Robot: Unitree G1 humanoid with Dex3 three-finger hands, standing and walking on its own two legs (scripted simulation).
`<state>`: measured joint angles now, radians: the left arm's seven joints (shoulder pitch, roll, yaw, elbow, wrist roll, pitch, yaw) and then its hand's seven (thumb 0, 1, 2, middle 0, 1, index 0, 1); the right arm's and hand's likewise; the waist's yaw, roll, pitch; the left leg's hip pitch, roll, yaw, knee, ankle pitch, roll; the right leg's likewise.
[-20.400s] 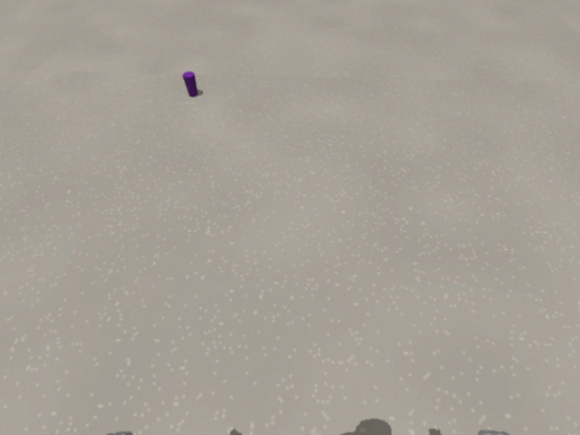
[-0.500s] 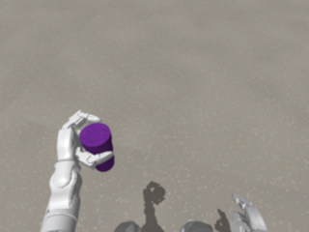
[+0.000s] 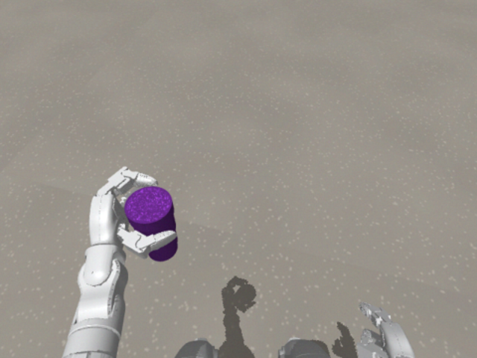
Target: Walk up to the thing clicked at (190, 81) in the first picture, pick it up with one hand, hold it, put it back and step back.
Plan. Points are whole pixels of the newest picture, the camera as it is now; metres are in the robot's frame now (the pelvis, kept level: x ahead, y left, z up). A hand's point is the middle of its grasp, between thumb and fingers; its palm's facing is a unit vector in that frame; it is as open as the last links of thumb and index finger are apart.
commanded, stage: hold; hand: left
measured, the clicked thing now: (156, 228) +0.31 +0.16 +0.02
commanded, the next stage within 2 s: crouch in 0.74 s
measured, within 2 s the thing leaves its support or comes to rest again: neither
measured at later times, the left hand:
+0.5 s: hand (146, 206) +0.34 +0.17 +0.06, palm faces +0.09 -1.00 -0.01, open 10.8 cm
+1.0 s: hand (147, 214) +0.33 +0.17 +0.04, palm faces +0.11 -0.99 -0.01, open 10.8 cm
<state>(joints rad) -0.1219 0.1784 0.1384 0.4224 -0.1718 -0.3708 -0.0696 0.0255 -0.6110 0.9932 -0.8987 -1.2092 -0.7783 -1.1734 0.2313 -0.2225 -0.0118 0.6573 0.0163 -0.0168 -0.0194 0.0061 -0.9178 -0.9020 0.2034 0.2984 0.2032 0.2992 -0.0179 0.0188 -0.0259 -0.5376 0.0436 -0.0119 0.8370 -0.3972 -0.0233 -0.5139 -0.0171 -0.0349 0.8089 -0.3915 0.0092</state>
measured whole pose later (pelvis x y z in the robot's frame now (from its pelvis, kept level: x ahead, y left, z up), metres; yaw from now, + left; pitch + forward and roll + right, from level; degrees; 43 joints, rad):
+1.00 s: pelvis +0.00 +0.00 +0.00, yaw +0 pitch +6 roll -1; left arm -0.15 0.18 0.16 0.50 -0.16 -0.39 -0.06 0.02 -0.61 0.98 -0.90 -1.20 -0.79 -1.16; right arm 0.22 -0.22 -0.01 0.65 0.01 -0.01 -0.01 0.01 -0.91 -0.90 0.20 0.30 0.20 0.30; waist -0.02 0.01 -0.04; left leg -0.57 0.04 -0.02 0.86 -0.40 -0.02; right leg -0.55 -0.02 -0.04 0.83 -0.39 0.01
